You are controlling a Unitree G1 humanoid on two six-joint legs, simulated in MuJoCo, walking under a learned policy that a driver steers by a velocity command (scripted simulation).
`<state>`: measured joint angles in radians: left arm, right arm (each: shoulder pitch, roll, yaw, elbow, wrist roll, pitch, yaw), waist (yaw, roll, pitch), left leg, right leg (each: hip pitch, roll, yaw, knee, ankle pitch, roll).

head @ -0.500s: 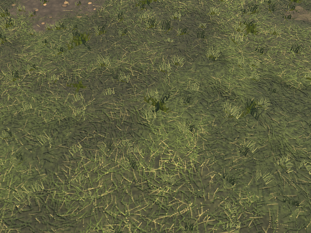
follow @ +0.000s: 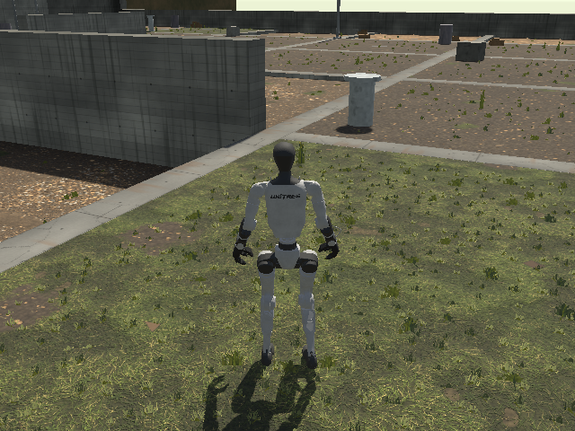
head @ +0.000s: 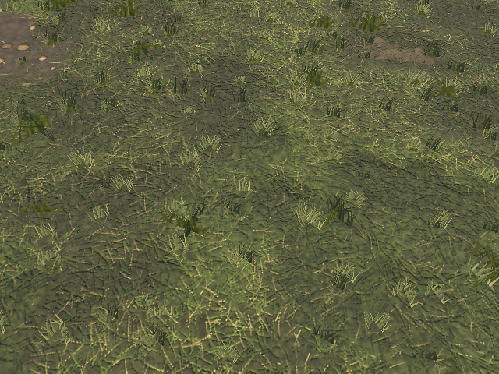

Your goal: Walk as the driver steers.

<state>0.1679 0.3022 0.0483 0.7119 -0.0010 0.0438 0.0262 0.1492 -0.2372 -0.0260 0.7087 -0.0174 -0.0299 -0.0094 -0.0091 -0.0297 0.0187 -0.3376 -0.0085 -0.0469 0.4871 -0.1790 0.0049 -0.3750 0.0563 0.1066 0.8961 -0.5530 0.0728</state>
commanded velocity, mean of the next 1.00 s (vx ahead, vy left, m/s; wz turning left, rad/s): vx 0.10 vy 0.00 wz -0.03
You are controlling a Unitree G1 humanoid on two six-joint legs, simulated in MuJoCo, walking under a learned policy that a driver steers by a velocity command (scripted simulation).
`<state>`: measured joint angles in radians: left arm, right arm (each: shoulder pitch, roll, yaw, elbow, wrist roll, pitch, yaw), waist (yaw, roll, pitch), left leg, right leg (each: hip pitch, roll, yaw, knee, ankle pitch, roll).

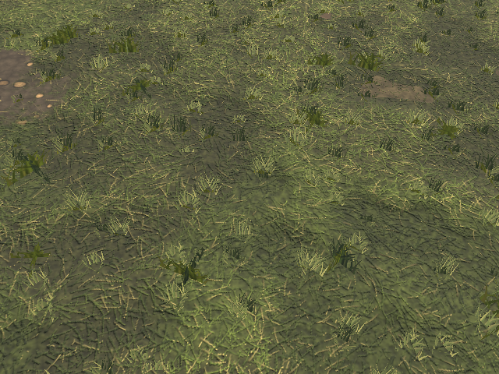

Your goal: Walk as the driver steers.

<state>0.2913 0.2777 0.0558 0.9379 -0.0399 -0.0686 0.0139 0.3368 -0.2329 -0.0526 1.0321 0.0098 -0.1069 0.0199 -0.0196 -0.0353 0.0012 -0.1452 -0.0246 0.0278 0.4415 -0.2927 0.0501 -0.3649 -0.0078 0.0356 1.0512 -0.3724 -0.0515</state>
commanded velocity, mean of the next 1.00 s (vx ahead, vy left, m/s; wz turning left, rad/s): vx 0.27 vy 0.00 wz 0.07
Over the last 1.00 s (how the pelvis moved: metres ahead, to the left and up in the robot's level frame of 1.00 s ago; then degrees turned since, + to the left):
0.10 0.01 0.00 0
